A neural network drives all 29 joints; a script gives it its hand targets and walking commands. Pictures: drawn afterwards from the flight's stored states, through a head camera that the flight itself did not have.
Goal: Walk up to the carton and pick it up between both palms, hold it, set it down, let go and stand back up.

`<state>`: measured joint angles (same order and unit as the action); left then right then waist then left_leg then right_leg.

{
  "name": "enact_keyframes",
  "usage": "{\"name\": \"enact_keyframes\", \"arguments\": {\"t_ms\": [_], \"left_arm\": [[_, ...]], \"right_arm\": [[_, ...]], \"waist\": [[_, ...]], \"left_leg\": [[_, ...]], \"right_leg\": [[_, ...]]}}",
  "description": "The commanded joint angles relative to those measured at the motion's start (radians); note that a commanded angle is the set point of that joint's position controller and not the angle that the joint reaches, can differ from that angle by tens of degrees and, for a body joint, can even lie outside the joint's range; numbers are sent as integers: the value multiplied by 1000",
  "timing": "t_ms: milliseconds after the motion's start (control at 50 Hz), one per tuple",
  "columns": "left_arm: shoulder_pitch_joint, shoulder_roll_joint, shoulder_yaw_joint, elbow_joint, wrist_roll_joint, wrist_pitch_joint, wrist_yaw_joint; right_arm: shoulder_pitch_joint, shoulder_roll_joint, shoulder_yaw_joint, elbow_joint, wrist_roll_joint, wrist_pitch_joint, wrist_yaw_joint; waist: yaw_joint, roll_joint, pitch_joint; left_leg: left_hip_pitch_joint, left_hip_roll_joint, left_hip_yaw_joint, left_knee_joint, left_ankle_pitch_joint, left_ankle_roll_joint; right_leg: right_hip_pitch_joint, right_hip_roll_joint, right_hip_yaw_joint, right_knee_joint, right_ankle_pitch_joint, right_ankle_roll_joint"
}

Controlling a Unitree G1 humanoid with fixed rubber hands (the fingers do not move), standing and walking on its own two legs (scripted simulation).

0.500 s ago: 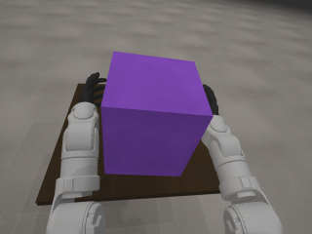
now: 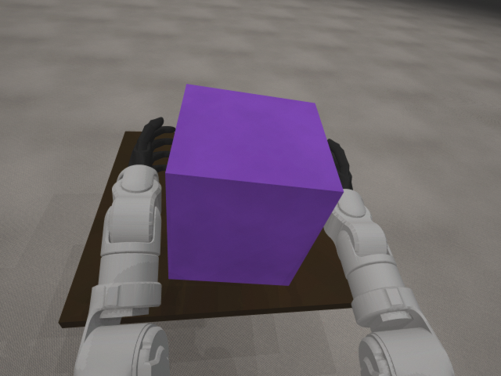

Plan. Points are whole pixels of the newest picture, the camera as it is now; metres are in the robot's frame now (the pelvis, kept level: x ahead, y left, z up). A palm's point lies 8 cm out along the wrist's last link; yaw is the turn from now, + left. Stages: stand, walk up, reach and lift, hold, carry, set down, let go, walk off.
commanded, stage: hold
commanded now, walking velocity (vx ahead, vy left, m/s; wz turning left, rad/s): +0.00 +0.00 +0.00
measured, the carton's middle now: (241, 191) +0.38 +0.00 +0.13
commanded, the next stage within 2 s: set down in 0.10 s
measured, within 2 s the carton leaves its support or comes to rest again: neither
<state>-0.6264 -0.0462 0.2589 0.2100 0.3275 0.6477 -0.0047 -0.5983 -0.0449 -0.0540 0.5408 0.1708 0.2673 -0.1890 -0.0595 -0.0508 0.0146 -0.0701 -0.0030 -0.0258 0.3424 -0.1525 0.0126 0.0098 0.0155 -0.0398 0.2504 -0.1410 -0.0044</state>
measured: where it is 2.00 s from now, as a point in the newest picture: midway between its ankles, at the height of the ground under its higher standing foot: outside the picture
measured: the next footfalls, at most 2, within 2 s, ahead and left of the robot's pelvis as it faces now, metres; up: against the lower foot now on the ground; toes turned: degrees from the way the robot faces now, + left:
none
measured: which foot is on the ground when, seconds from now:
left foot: down 0.00-1.00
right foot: down 0.00-1.00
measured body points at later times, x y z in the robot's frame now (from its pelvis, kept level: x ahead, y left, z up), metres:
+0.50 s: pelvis +0.01 +0.00 +0.00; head -0.03 +0.02 +0.45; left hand +0.38 +0.15 +0.17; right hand +0.37 -0.15 +0.13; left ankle +0.03 +0.11 -0.75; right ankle +0.01 -0.12 -0.75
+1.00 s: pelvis +0.02 -0.01 +0.00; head +0.01 +0.02 +0.45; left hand +0.40 +0.14 +0.12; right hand +0.38 -0.16 +0.10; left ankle +0.03 +0.11 -0.75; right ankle +0.01 -0.11 -0.75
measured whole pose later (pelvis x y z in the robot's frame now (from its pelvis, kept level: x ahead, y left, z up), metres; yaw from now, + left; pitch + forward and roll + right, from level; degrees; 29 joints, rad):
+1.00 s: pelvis +0.02 -0.01 +0.00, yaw +0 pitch -5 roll -1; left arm -0.50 -0.09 0.24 0.32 0.34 0.34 0.00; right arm -0.46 0.00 -0.12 0.65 0.02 -0.09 -0.16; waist -0.01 -0.05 0.04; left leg -0.07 0.00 -0.02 0.32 -0.17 0.00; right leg 0.01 0.02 -0.06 0.24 -0.16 -0.01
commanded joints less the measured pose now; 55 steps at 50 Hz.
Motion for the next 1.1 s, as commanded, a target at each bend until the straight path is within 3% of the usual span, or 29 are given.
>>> {"name": "enact_keyframes", "arguments": {"t_ms": [0,80,100,160,280,380,520,620,800,900,1080], "left_arm": [[-562,-597,-469,-66,-149,-53,-133],[-567,-590,-453,-60,-140,-51,-138],[-542,-615,-484,-110,-148,-52,-143],[-558,-618,-501,-113,-158,-75,-146],[-474,-563,-389,-5,-77,-143,-188],[-407,-538,-363,23,-49,-194,-207],[-405,-570,-465,-27,-96,-272,-174],[-391,-581,-512,-52,-117,-309,-150],[-346,-553,-443,12,-76,-317,-149],[-344,-573,-449,27,-79,-349,-144],[-364,-584,-436,103,-76,-421,-129]], "right_arm": [[-907,586,392,-339,51,-96,90],[-901,586,383,-322,48,-94,92],[-864,592,406,-347,65,-98,98],[-897,584,407,-384,57,-123,102],[-799,545,292,-286,-77,-229,133],[-725,507,254,-241,-145,-326,151],[-741,523,346,-319,-140,-423,144],[-708,536,389,-321,-127,-440,134],[-627,525,347,-210,-148,-436,138],[-633,534,340,-210,-158,-462,140],[-616,534,285,-133,-206,-507,151]], "waist": [[-17,63,-383],[-15,61,-374],[-6,82,-412],[-5,81,-419],[15,52,-291],[20,46,-257],[29,36,-401],[28,36,-444],[47,44,-347],[47,50,-388],[44,53,-393]], "left_leg": [[190,-18,24,-8,252,-17],[182,-20,28,-14,234,-15],[198,-22,29,-8,265,-22],[194,-25,30,-3,273,-27],[132,-20,66,-67,115,-4],[132,-13,88,-68,150,-11],[179,-13,81,-10,320,-24],[165,-14,65,1,346,-26],[105,-13,73,-33,255,-22],[128,-10,72,-14,318,-33],[137,0,73,-14,325,-46]], "right_leg": [[13,35,-33,-24,133,34],[16,32,-33,-26,120,35],[57,41,-37,-8,153,33],[54,42,-41,-5,160,34],[56,21,-59,-20,53,34],[71,21,-81,-20,62,29],[106,26,-81,6,244,32],[128,22,-66,19,327,38],[118,7,-56,11,270,39],[119,14,-62,18,325,36],[74,18,-72,5,294,27]]}}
